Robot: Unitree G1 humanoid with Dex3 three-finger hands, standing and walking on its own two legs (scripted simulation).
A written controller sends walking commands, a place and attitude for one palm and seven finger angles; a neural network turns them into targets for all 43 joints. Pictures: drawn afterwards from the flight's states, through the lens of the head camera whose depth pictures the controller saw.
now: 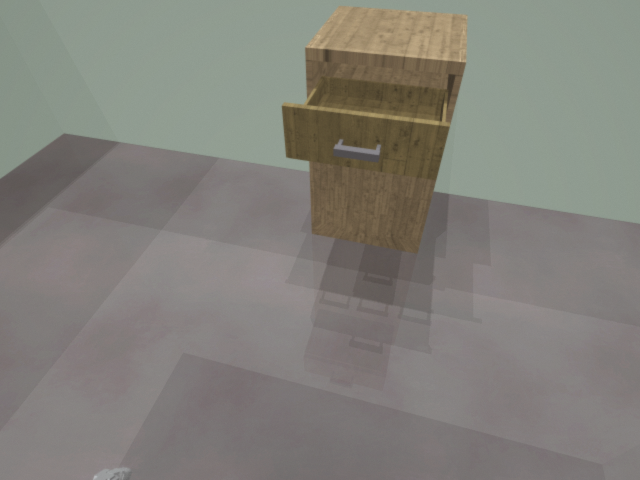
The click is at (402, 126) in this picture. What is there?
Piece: drawer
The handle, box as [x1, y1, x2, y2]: [333, 139, 380, 162]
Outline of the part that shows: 334,146 333,155 377,162 379,157 380,145 378,144 376,149 373,150 345,146 342,144 342,139 340,139 338,143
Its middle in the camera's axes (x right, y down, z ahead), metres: +0.10 -0.23 +1.01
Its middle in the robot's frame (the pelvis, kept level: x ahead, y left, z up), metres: +0.91 -0.05 -0.08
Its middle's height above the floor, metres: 0.69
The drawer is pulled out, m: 0.30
